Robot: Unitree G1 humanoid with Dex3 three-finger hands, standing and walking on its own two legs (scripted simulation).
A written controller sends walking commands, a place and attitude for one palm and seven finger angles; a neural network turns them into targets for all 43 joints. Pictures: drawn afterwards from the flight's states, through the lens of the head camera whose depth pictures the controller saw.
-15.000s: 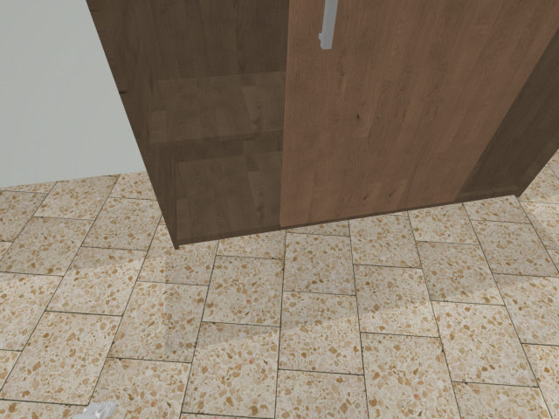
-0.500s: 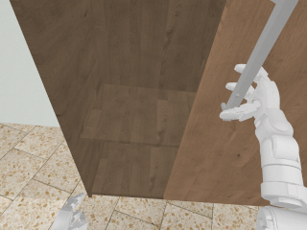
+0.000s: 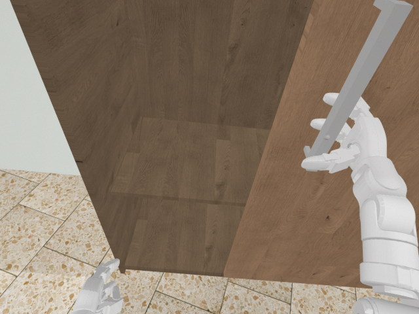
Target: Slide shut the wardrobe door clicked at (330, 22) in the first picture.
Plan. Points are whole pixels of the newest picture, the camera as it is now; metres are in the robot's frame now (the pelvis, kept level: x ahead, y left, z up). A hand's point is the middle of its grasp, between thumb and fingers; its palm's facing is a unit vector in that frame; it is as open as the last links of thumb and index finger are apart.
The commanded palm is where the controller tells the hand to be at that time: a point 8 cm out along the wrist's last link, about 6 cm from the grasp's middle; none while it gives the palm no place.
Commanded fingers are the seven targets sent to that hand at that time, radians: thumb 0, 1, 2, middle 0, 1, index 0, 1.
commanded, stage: grip the handle and tug to test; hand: right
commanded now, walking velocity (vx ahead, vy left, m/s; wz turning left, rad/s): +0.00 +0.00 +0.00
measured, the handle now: (339, 99) +0.44 -0.19 +0.25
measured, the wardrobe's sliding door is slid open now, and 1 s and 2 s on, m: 0.45 0.45 0.45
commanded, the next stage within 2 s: tug the door sideways, standing still in 1.30 s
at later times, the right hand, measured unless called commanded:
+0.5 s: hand (328, 135) +0.38 -0.16 +0.21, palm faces +0.03 +1.00 -0.03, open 7.2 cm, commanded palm +0.34 -0.22 +0.20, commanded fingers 0.00 -0.90 -0.90 0.45 1.40 0.45 1.40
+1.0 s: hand (326, 135) +0.38 -0.16 +0.21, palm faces +0.03 +1.00 -0.04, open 6.3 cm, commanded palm +0.33 -0.21 +0.20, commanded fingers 0.00 -0.90 -0.90 0.45 1.40 0.45 1.40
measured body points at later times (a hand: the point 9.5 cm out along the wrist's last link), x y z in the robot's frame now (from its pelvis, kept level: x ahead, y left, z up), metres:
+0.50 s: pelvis +0.00 +0.00 +0.00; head -0.02 +0.03 +0.45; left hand +0.17 +0.24 -0.10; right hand +0.37 -0.22 +0.21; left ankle -0.06 +0.13 -0.74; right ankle -0.01 -0.14 -0.74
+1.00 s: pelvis +0.01 +0.00 +0.00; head -0.01 +0.03 +0.45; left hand +0.17 +0.25 -0.09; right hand +0.37 -0.22 +0.21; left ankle -0.06 +0.13 -0.74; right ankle -0.01 -0.14 -0.74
